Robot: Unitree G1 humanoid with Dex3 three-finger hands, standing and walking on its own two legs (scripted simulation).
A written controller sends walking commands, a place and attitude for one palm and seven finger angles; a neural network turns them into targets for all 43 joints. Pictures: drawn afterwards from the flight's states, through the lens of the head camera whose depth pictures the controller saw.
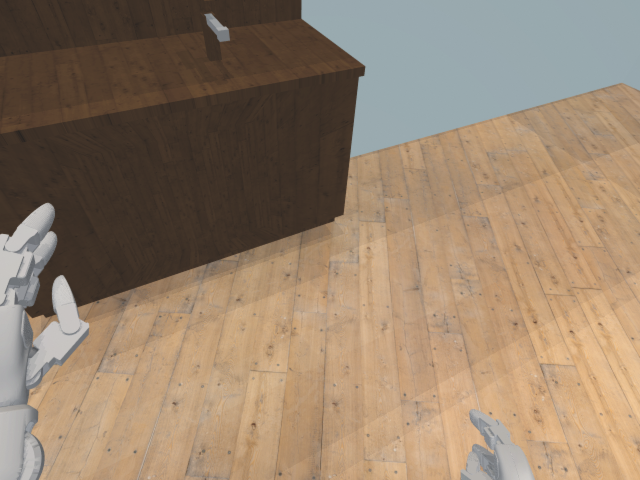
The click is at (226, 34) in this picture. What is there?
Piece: tap's lever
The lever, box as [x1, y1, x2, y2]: [216, 27, 229, 41]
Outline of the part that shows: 216,28 217,38 220,41 229,40 228,29 226,27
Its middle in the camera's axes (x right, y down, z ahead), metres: -0.27 -0.55 +1.04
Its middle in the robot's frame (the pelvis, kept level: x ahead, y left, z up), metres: +1.14 +0.35 +0.09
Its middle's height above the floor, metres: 0.86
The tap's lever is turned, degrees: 0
